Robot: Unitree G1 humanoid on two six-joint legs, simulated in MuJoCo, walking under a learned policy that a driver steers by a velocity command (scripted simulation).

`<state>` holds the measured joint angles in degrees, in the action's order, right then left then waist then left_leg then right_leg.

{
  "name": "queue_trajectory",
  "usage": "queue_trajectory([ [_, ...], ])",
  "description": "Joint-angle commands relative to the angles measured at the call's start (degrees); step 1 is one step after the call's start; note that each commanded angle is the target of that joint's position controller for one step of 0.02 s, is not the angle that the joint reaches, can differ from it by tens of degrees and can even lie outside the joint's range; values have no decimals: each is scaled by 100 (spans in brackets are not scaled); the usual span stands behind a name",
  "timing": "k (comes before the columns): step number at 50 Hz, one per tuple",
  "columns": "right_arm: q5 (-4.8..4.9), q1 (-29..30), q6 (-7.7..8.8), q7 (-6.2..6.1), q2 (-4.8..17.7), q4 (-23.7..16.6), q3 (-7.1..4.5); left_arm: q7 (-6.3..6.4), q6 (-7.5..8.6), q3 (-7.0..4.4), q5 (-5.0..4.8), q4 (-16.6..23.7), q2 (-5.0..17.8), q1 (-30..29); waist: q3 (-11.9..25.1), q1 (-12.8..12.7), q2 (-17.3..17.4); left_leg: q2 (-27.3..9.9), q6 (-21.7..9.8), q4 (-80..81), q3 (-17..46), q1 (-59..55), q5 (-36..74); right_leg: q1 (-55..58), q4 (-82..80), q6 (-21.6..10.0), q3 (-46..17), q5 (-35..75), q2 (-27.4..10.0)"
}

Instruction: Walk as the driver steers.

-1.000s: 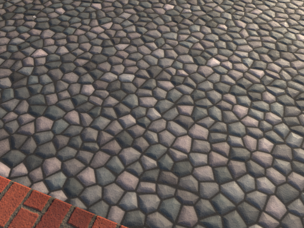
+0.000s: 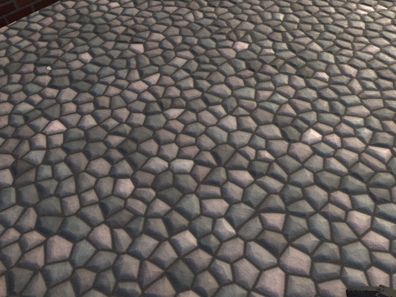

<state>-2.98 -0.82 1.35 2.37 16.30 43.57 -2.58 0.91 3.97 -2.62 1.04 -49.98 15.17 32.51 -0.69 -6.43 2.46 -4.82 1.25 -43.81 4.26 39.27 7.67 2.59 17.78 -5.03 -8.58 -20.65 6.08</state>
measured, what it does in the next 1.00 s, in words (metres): goes down, turning right: left foot 0.14 m lower, then right foot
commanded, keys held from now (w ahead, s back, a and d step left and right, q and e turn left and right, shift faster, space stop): w+e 1.00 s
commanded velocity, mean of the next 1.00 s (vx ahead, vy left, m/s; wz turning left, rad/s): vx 0.50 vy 0.00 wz -0.57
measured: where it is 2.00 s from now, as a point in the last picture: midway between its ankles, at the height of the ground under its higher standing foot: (327, 215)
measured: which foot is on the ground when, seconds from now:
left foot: up 0.00-0.18, down 0.20-0.68, up 0.70-1.00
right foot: down 0.00-0.20, up 0.22-0.68, down 0.70-1.00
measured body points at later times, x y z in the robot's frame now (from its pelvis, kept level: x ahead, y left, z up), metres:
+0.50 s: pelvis +0.30 +0.09 -0.13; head +0.33 +0.09 +0.31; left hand +0.52 +0.28 -0.26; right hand +0.18 -0.14 -0.27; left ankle +0.27 +0.19 -0.87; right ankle +0.39 -0.05 -0.80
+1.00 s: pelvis +0.52 -0.02 -0.13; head +0.54 -0.05 +0.32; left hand +0.68 +0.22 -0.25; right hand +0.50 -0.32 -0.25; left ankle +0.74 +0.07 -0.80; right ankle +0.46 -0.03 -0.87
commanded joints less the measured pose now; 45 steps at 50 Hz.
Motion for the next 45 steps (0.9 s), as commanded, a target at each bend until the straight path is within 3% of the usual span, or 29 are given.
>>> queue_trajectory([
  [1,11,1062,135,80,401,-717,-103,54,82,-205,28,243,813,-11,-587,-14,-617,43,-35,828,40,318,918,-440,308,-808,-1194,1608,-1320],
  [4,130,762,169,101,283,-619,-71,37,82,-216,11,351,841,-357,-475,24,-575,175,-140,1534,1,-1428,1461,-1413,807,-486,-1066,1042,-981],
  [6,199,372,214,10,362,-414,-112,132,5,-203,123,267,811,-291,-400,69,-616,-38,-96,2094,187,-1789,1589,-907,1654,-355,-1148,1092,-892],
  [8,173,-750,301,-149,519,20,-210,217,-103,-207,195,128,833,-223,8,465,-251,-100,-28,2931,102,-2450,1937,-288,3489,-334,-1108,1655,-553],
  [9,123,-1698,333,-232,612,358,-283,209,-162,-238,97,69,889,-248,296,934,175,-79,52,3350,-199,-3615,2408,-746,4971,-258,-794,1564,-339],
  [10,-22,-2408,347,-225,845,619,-354,166,-191,-217,-13,-56,595,-93,559,1116,695,-470,-19,2740,155,-5138,2286,-2217,6752,-190,-545,-1337,55],
  [11,-192,-2847,432,-114,923,546,-241,188,-181,-142,-259,-80,116,648,1279,700,1105,-1418,69,65,483,-6822,5359,-3976,8544,-49,-409,-3297,154],
  [12,13,-2980,409,-3,785,498,-250,291,-143,-127,-384,-79,334,999,1930,650,1250,-2054,-123,-46,1313,-7244,5316,-4847,8567,7,-190,-2340,-276],
  [13,156,-2560,375,-41,1144,459,-407,278,-191,-79,-205,-10,427,768,1970,607,1569,-2345,-831,1229,2437,-6342,1202,-5172,8787,65,303,-1479,-445],
  [14,82,-1926,369,-119,808,220,-346,195,-282,-98,65,28,572,1,1312,644,971,-2134,-1090,2138,2536,-4998,-1682,-5133,8702,87,498,-696,-707],
  [15,99,-1682,375,-181,604,150,-244,49,-331,-145,218,217,746,-667,737,709,593,-1946,-1155,2602,2348,-3888,-2347,-4931,8510,76,611,-360,-831],
  [16,128,-1471,472,-205,525,200,-169,-102,-345,-197,214,377,777,-1248,112,569,432,-1847,-1119,2769,1808,-2922,-1719,-4646,7219,91,287,351,-1085],
  [17,139,-1523,535,-221,531,354,-175,-205,-410,-178,217,411,664,-1517,-281,512,544,-1647,-1055,2858,1455,-2346,-1148,-4360,6728,127,222,450,-1149],
  [18,175,-1632,586,-235,466,540,-154,-299,-438,-124,118,514,447,-1781,-583,388,550,-1266,-962,3102,803,-1880,-846,-4121,5832,277,268,859,-1123],
  [20,194,-1826,610,-273,299,647,-101,-383,-417,-56,164,519,199,-1830,-301,361,638,-1189,-1095,3050,404,-2296,56,-4069,5178,353,395,1338,-1008],
  [23,241,-2002,532,-260,100,688,-54,-445,-356,35,91,659,48,-2389,-196,447,394,-1043,-976,3047,-353,-2830,723,-4002,3768,204,659,1881,-936],
  [26,247,-2292,470,-294,238,804,-70,-540,-339,106,57,863,-27,-3200,-310,678,274,-912,-735,3208,-865,-3118,853,-3602,2793,-36,1220,2261,-807],
  [30,191,-2722,332,-379,441,967,-108,-537,-327,119,96,1041,7,-3713,-326,834,95,-1043,-688,2725,-1207,-4203,1648,-3568,2017,-261,1503,1418,-615],
  [32,148,-2822,248,-415,635,1022,-145,-479,-325,82,143,984,106,-3500,-72,729,201,-1054,-691,1865,-1442,-4481,2950,-3005,1801,-428,1751,699,-276],
  [33,134,-2858,197,-414,702,1027,-159,-450,-296,28,160,853,215,-3050,208,565,250,-1054,-699,1075,-1540,-4459,3350,-2424,1641,-555,1807,477,-65],
  [34,148,-2787,154,-400,750,986,-161,-385,-253,-72,196,585,395,-2177,675,186,140,-1030,-593,-134,-1681,-3923,2938,-1218,1231,-767,1640,652,12],
  [35,170,-2699,164,-355,609,754,-121,-287,-238,-265,262,409,931,-1296,1305,-173,-463,-861,-405,-1912,-1764,-2588,918,275,895,-1174,105,126,-1070],
  [36,153,-2731,207,-201,39,289,-6,-237,-311,-384,157,547,1532,-1384,1683,249,-1609,413,-82,-3761,-1324,52,-4195,1905,339,-2072,-3142,340,-2799],
  [37,72,-1745,244,-206,629,156,-143,-164,-432,-384,28,469,1345,-1016,1289,-225,-523,334,-119,-3827,-366,835,-3716,1695,-96,-1945,-3111,227,-2606],
  [38,176,-1531,307,-192,556,31,-126,-113,-442,-334,-16,373,1168,-1419,411,79,-513,24,-163,-3357,-301,961,-3139,910,-207,-1708,-2256,647,-2449],
  [39,194,-1648,339,-194,505,109,-121,-121,-405,-281,-57,366,922,-1726,-53,419,-231,-152,-160,-2668,-306,414,-2821,-66,-353,-1442,-1672,1439,-2103],
  [41,48,-1961,158,-199,359,245,-97,-103,-275,-229,-72,425,715,-2127,-146,845,-310,-240,-28,-2102,-305,-539,-2703,-1021,-465,-1201,-921,2475,-1551],
  [43,5,-1893,12,-166,304,214,-113,-137,-145,-247,-93,373,769,-1987,-5,913,-301,-137,66,-1844,-401,-761,-2502,-1239,-493,-1204,-695,2981,-1344],
  [45,20,-1495,-22,-145,253,67,-116,-141,-110,-297,-117,289,915,-1742,-52,843,-349,-108,162,-1401,-436,-618,-2093,-1321,-581,-1143,-667,2774,-1238],
])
